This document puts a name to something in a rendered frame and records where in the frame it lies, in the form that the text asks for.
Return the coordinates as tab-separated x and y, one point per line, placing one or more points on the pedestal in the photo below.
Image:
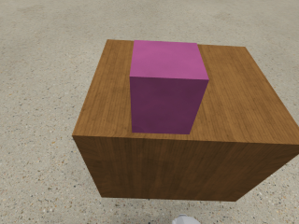
242	132

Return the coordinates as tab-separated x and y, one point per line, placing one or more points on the carton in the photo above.
168	81

